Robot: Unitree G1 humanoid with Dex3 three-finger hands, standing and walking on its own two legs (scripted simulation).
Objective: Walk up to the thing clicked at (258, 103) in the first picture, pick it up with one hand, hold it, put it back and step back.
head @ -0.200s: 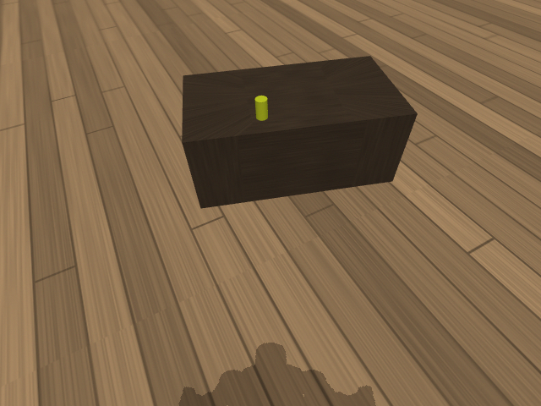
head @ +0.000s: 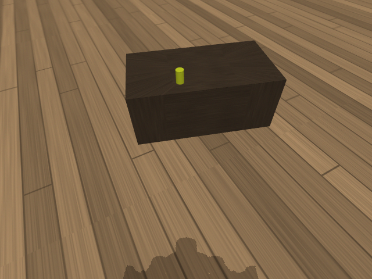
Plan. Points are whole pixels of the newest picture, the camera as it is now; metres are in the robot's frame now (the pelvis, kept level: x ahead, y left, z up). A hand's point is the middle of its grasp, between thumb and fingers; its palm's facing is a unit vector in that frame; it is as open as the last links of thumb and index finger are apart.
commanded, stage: stand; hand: right
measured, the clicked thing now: (179, 76) +1.29 +0.08 -0.32
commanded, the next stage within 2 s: walk up in 0.92 s
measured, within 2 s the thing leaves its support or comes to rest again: neither
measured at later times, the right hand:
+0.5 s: hand out of the picture +0.08 -0.25 -0.16, palm faces -0.04 +0.94 -0.34, open 7.4 cm
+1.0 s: hand out of the picture +0.08 -0.25 -0.16, palm faces -0.07 +0.94 -0.33, open 7.4 cm
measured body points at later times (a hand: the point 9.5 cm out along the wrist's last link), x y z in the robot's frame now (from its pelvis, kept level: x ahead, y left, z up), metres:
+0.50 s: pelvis +0.00 +0.00 +0.00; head +0.01 +0.00 +0.45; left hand +0.08 +0.30 -0.13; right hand +0.08 -0.30 -0.13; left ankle +0.00 +0.13 -0.75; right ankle +0.00 -0.11 -0.75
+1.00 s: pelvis +0.01 +0.00 +0.00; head +0.02 +0.00 +0.45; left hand +0.08 +0.31 -0.13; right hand +0.09 -0.30 -0.13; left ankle -0.01 +0.13 -0.74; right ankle +0.00 -0.11 -0.75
